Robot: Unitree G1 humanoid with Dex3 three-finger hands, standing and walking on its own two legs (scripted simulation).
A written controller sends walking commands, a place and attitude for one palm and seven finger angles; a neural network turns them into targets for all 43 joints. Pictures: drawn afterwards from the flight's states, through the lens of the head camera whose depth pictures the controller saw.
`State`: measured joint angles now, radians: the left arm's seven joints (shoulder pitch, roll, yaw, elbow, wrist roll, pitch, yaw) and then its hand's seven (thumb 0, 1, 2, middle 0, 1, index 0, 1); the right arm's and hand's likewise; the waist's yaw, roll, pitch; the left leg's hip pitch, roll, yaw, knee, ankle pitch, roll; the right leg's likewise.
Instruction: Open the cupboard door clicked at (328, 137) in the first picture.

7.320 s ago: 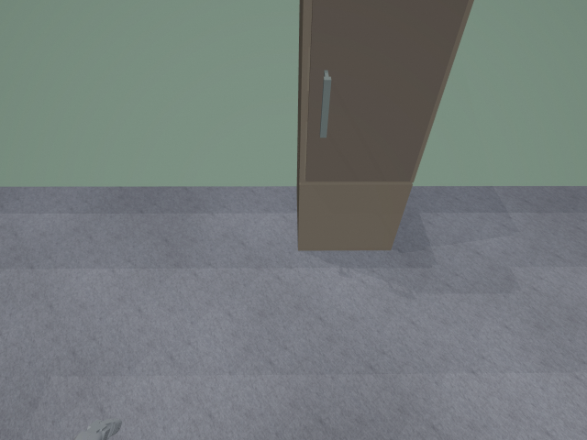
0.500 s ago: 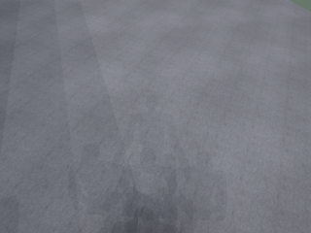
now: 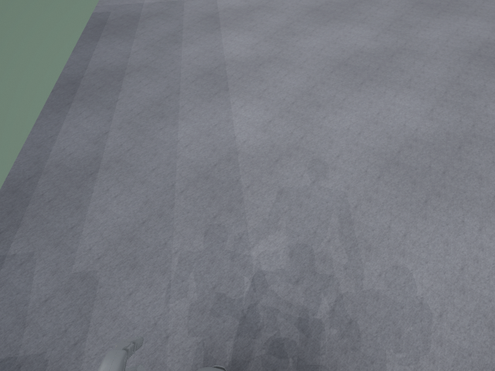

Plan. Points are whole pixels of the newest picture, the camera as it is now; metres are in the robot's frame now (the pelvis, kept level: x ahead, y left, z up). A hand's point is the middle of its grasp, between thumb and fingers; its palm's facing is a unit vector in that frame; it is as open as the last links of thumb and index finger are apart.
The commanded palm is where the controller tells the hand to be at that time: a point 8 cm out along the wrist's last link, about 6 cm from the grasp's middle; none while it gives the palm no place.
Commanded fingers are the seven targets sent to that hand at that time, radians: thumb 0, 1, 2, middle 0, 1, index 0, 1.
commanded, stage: turn to face it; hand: left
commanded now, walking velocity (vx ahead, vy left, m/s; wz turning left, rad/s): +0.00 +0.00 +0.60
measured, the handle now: out of the picture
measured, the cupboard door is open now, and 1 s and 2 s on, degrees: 0 0 0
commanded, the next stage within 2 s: none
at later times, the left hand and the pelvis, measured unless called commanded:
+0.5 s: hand out of the picture -0.06 +0.24 -0.18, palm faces +0.36 -0.90 -0.25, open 7.4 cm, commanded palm none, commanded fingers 0.00 0.90 0.90 -0.20 -0.30 -0.20 -0.30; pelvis +0.00 +0.04 -0.01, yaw +19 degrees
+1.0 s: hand out of the picture +0.05 +0.27 -0.13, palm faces +0.54 -0.79 -0.28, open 7.4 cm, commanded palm none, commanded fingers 0.00 0.90 0.90 -0.20 -0.30 -0.20 -0.30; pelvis +0.03 +0.02 +0.00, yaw +35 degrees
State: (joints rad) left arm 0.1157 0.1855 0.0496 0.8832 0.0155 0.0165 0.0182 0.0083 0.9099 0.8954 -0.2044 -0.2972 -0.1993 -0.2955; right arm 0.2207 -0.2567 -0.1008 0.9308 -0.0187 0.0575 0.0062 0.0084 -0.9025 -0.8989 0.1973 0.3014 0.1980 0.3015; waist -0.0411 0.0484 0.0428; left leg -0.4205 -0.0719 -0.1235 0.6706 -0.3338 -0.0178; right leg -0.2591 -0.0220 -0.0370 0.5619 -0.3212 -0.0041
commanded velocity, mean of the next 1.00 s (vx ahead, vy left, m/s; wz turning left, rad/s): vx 0.00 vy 0.00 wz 0.60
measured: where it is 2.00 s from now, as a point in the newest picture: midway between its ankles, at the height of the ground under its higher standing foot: outside the picture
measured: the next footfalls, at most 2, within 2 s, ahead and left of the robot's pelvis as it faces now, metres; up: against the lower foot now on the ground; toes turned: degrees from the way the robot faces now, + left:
left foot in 0.44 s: -0.01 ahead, +0.14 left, +0.00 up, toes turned +25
right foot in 0.98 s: +0.13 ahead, -0.05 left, +0.00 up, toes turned +34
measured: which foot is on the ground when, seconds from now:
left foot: up 0.00-0.42, down 0.44-1.00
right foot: down 0.00-0.44, up 0.46-0.96, down 0.98-1.00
